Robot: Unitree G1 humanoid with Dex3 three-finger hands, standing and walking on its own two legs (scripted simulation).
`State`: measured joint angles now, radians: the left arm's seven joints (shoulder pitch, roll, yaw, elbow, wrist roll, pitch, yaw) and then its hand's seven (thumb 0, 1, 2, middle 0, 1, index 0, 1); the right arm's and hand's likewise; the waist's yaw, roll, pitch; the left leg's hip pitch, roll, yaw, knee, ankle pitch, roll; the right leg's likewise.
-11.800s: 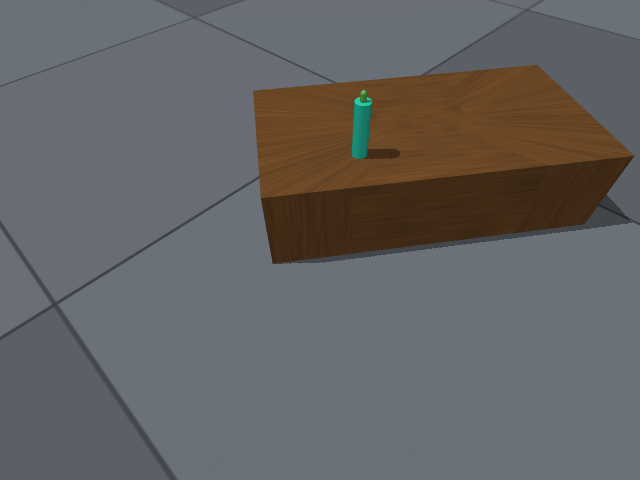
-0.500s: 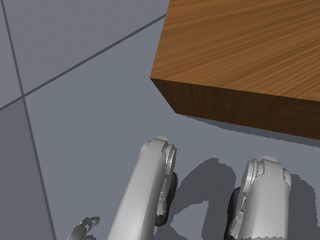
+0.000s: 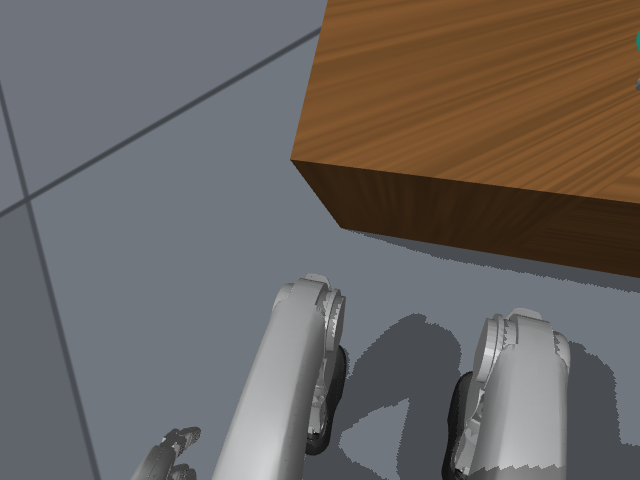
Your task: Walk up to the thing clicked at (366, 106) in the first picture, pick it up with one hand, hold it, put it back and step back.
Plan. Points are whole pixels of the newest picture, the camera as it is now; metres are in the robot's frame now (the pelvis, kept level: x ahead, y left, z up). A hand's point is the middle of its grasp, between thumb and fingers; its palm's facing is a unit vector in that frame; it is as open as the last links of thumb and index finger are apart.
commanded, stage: close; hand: right
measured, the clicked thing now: out of the picture +0.60 -0.26 +0.08
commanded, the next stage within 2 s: settle in 0.58 s
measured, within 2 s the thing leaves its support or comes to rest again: leaves its support in 1.12 s
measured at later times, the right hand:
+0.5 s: hand out of the picture +0.60 -0.27 +0.03, palm faces +0.24 +0.97 -0.03, open 9.1 cm
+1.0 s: hand out of the picture +0.59 -0.26 +0.03, palm faces +0.23 +0.97 -0.05, open 8.6 cm
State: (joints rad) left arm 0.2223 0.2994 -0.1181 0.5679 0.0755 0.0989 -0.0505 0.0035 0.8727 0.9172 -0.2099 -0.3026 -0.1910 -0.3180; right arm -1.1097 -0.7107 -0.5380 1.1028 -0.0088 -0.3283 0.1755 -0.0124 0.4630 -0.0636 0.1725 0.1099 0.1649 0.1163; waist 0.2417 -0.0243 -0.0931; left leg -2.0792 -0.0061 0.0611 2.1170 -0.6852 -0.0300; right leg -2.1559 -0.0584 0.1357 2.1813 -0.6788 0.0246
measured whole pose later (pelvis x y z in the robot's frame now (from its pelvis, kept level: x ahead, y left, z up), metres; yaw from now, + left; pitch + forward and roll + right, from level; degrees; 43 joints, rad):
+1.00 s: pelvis +0.00 +0.00 +0.01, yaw +0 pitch +38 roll +7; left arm 0.25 0.28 -0.12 0.55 0.07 0.13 -0.05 0.00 0.90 0.88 -0.21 -0.30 -0.20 -0.30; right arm -1.10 -0.72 -0.55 1.01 -0.05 -0.24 0.13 -0.01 0.28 -1.12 0.79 1.19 0.81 1.22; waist 0.27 -0.02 -0.08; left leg -2.05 -0.01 0.06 2.08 -0.69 -0.03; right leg -2.13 -0.07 0.13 2.15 -0.69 0.02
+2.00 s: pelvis +0.02 +0.00 +0.11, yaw -1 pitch +38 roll +5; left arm 0.25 0.25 -0.08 0.64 0.05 0.04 -0.01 0.00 0.90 0.86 -0.20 -0.29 -0.20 -0.28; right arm -1.05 -0.66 -0.53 1.06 -0.02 -0.28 0.09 -0.01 0.29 -1.16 0.76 1.23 0.78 1.27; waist 0.26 -0.02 -0.12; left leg -1.79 -0.02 0.04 1.77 -0.65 -0.02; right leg -1.84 -0.09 0.08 1.83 -0.66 0.02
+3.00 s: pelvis +0.05 -0.01 +0.27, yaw -5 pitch +20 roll +4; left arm 0.24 0.22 0.01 0.69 0.03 -0.06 0.04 0.01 0.86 0.90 -0.20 -0.29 -0.19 -0.29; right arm -0.42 -0.29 -0.29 0.67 0.11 -0.35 0.02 -0.01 0.32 -1.17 0.80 1.18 0.83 1.22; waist 0.09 0.00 -0.11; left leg -1.01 0.01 0.04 1.16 -0.51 -0.03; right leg -1.07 -0.07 0.04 1.23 -0.52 0.01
